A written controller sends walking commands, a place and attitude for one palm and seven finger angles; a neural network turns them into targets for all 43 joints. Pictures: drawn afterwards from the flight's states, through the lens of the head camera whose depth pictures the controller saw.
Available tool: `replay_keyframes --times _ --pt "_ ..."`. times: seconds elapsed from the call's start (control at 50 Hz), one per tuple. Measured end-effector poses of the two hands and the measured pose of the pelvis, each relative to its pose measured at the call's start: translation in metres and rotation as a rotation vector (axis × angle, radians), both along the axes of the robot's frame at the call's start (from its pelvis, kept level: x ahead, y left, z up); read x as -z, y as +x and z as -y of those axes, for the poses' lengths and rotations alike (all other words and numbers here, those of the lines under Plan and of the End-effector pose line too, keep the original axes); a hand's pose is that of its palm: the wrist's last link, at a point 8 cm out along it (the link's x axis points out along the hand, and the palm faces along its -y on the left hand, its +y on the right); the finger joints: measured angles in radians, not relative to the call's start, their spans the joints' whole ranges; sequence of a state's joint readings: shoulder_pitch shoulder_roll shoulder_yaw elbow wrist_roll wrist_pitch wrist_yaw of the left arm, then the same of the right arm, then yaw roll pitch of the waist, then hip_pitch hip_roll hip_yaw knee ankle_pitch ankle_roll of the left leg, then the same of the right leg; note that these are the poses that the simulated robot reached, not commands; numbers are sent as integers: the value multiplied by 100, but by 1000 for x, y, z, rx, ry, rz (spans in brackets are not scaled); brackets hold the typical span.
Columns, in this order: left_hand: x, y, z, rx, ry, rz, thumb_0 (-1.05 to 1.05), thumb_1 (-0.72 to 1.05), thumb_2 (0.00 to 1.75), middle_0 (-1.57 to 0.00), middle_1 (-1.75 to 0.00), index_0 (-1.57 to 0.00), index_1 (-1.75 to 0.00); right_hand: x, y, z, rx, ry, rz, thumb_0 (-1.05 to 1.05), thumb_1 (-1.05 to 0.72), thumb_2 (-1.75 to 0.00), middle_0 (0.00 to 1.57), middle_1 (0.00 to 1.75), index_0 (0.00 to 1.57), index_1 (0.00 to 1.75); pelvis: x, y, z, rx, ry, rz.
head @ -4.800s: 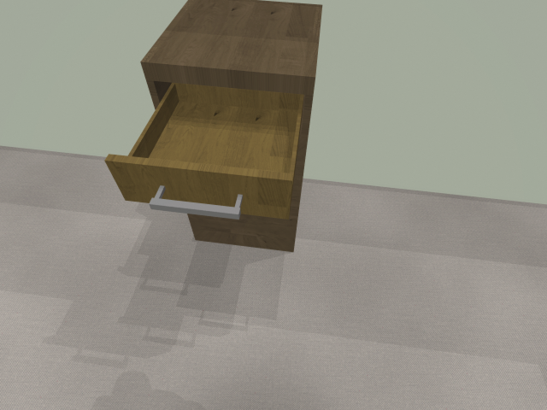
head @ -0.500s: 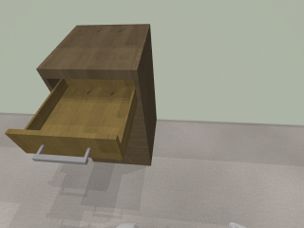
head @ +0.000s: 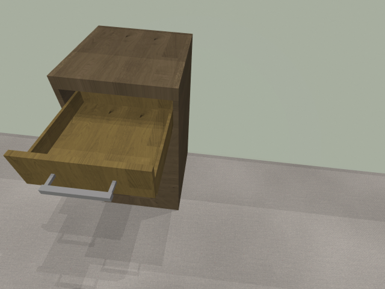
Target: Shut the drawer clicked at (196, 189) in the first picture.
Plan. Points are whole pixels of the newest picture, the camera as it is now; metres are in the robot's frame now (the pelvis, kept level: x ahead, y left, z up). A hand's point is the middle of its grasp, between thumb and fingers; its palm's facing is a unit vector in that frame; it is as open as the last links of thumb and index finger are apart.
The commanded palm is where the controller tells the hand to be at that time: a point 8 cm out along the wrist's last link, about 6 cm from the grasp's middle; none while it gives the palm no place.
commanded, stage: come to a stop and stand still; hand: left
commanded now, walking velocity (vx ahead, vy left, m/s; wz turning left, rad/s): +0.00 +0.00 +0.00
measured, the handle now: (79, 187) +0.38 +0.32 -0.07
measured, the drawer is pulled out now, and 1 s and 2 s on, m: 0.30 0.30 0.30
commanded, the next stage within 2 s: look again from close up in 0.92 s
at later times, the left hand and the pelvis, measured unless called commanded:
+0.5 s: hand out of the picture +0.04 +0.19 -0.18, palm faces -0.01 -0.99 -0.14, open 7.3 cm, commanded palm none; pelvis +0.05 +0.03 +0.00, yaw -1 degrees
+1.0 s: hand out of the picture +0.07 +0.21 -0.18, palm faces -0.02 -0.99 -0.17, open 7.4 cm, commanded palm none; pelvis +0.07 +0.05 +0.00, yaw -1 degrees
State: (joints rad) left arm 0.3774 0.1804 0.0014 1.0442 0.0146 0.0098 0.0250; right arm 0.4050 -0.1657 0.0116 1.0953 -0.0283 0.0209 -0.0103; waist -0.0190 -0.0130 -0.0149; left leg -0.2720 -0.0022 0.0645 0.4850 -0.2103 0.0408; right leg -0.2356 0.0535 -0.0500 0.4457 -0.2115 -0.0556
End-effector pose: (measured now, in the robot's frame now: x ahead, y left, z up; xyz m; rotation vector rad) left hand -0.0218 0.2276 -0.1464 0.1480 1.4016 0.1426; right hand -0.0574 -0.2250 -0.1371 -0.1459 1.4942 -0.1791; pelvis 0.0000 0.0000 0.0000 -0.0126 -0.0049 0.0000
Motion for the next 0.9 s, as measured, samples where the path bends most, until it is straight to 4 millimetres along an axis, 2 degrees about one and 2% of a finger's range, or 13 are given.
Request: replay_keyframes --times 0.06,0.14,0.3,0.44,0.54,0.68,0.9 --pt "1 -3 -2 -3 -7 -29 1 91 89 -20 -30 -20 -30 0 -4 -10 8 9 -26 1 -91 -90 20 30 20 30 0 5 -5 2 0 -5" --pt "2 1 -2 -4 -19 -44 1 91 89 -20 -30 -20 -30 1 5 -25 9 26 -26 1 -91 -90 20 30 20 30 -1 12 -11 1 2 -10" --pt "4 26 0 3 -47 -22 0 91 89 -20 -30 -20 -30 5 58 -46 -8 48 66 0 -90 -90 20 30 20 30 -1 28 -23 8 4 -11" --pt "7 49 -7 14 -50 -7 1 92 89 -20 -30 -20 -30 3 89 -40 -16 2 109 2 -93 -90 20 30 20 30 0 43 -32 16 3 -5" --pt "8 63 -16 21 -43 1 1 92 89 -20 -30 -20 -30 0 104 -40 -18 -18 133 1 -92 -90 20 30 20 30 0 51 -37 18 3 -1" --pt "8 80 -29 25 -29 15 1 91 89 -20 -30 -20 -30 1 111 -46 -20 -21 125 1 -91 -90 20 30 20 30 0 58 -43 18 5 3" --pt "7 89 -36 31 -21 7 0 91 89 -20 -30 -20 -30 4 101 -59 -3 1 79 0 -91 -90 20 30 20 30 1 65 -48 19 8 2"
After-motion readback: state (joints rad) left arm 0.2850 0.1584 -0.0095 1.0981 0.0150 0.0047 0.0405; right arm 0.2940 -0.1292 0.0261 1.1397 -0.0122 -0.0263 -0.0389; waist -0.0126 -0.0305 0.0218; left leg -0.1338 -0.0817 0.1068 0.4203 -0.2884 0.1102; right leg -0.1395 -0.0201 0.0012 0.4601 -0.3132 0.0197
